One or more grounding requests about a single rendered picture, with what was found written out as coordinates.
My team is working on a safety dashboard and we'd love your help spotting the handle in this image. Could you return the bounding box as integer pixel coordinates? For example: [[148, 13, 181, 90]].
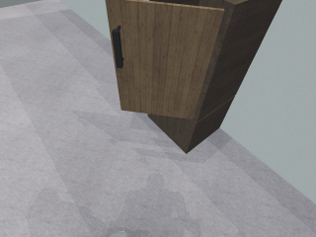
[[112, 25, 124, 68]]

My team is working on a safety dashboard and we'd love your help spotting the cupboard door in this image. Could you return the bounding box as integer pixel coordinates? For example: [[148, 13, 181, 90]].
[[105, 0, 225, 119]]

